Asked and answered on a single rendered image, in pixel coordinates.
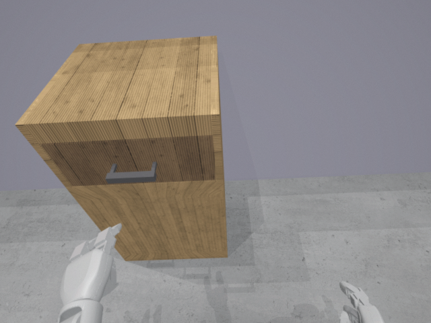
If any robot right hand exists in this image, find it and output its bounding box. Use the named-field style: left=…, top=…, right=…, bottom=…
left=339, top=281, right=385, bottom=323

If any cabinet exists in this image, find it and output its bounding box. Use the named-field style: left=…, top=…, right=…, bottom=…
left=15, top=36, right=228, bottom=261

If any left robot forearm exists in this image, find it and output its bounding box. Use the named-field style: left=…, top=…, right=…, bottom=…
left=58, top=299, right=103, bottom=323

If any drawer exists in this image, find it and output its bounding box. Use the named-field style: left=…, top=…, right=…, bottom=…
left=41, top=135, right=215, bottom=186

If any robot left hand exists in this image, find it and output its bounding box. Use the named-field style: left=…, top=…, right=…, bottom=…
left=60, top=223, right=122, bottom=306

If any handle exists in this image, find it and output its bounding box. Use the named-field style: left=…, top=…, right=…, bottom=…
left=105, top=161, right=157, bottom=184

